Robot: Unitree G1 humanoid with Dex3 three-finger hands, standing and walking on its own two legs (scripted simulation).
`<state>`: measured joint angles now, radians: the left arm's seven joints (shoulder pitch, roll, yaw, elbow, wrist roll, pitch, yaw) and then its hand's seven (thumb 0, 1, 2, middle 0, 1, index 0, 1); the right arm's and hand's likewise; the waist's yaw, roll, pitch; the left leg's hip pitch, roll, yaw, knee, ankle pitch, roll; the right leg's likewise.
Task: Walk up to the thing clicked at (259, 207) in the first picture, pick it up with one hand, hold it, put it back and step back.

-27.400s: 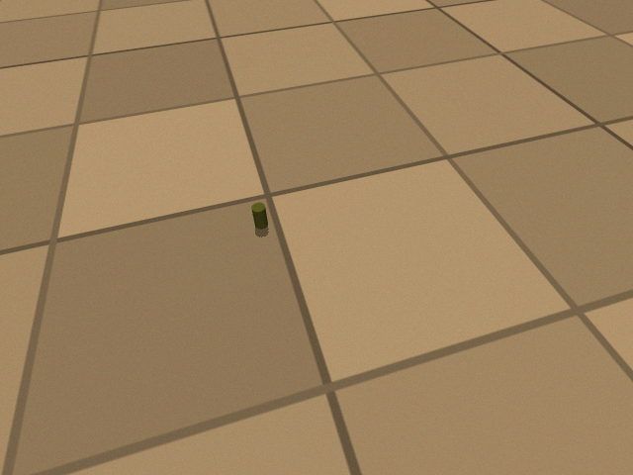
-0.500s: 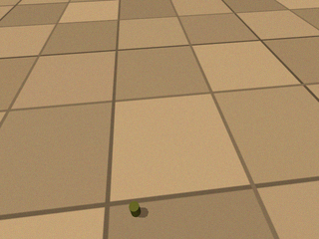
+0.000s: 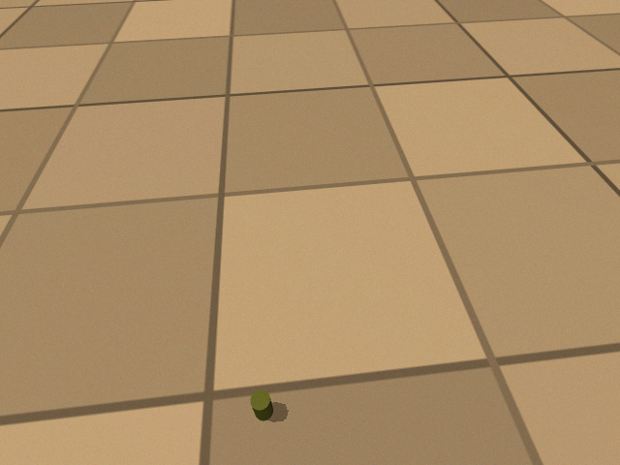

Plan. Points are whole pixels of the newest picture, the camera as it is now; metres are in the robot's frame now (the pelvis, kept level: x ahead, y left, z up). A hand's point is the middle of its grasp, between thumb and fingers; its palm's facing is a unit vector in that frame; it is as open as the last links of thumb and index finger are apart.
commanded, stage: stand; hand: left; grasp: from above
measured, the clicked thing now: (262, 405) +0.42 +0.18 -0.73
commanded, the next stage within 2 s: rise first in 0.22 s
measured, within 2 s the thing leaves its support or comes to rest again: neither
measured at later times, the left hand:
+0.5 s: hand out of the picture +0.13 +0.25 -0.17, palm faces +0.03 -0.94 -0.33, open 8.2 cm
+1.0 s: hand out of the picture +0.13 +0.25 -0.22, palm faces -0.12 -0.90 -0.42, open 13.8 cm
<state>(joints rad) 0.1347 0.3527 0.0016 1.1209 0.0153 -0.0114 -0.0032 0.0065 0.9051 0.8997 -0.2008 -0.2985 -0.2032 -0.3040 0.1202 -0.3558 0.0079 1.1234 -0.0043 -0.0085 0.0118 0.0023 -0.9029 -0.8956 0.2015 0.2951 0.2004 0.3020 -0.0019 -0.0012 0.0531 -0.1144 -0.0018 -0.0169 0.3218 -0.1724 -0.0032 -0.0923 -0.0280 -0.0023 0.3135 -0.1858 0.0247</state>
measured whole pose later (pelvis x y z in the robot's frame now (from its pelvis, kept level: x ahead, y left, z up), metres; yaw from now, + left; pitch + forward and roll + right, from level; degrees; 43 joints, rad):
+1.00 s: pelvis -0.01 +0.00 -0.08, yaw +0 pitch +16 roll -2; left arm 0.21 0.32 0.15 0.56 0.21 0.19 -0.01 0.00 -0.47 0.98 -0.08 -1.06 -0.08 -1.07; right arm 0.21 -0.25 -0.03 0.58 0.01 -0.11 -0.02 0.01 -0.93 -0.91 0.20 0.30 0.20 0.30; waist -0.03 0.00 -0.10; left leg -0.85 0.01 -0.04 1.07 -0.50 -0.01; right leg -0.81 -0.01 -0.01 1.04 -0.50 0.02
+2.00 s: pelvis -0.10 +0.00 -0.35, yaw -3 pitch +33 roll -3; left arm -0.52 0.51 0.08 0.98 0.91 -0.13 0.21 0.00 -0.45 0.96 -0.13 -1.00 -0.13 -1.01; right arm 0.12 -0.26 -0.05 0.72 -0.03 -0.11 0.06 0.01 -0.88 -0.89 0.20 0.29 0.20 0.30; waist -0.06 0.02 -0.15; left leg -2.00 0.00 -0.09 2.07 -0.65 -0.03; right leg -1.96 0.01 -0.03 2.04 -0.67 0.02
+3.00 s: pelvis -0.09 +0.00 -0.43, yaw -6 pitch +35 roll -6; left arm -0.82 0.63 0.09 1.35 1.25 -0.21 0.44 0.00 -0.39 0.89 -0.21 -0.87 -0.22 -0.88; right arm 0.12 -0.25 -0.01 0.78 -0.12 -0.05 0.12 0.00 -0.91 -0.90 0.20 0.29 0.20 0.30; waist -0.17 -0.01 -0.10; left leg -2.26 0.00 -0.12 2.33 -0.69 -0.03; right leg -2.20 0.02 -0.05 2.28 -0.69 0.03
